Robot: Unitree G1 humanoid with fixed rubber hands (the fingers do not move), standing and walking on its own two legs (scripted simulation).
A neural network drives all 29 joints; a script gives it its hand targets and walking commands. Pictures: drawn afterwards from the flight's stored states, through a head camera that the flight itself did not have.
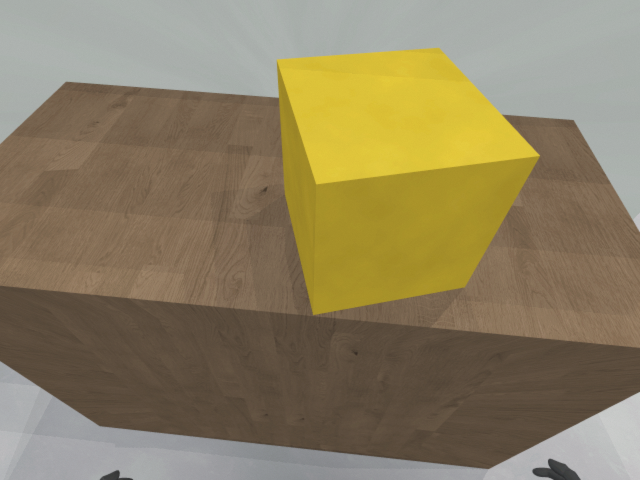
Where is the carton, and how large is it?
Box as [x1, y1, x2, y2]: [277, 48, 539, 314]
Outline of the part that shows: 439,48 277,59 285,196 313,314 463,287 539,156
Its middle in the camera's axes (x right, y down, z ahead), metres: +0.07 -0.08 +0.51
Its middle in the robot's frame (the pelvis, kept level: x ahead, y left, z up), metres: +0.47 -0.05 +0.14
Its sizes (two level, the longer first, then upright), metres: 0.236 0.218 0.227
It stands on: a pedestal, 0.78 m high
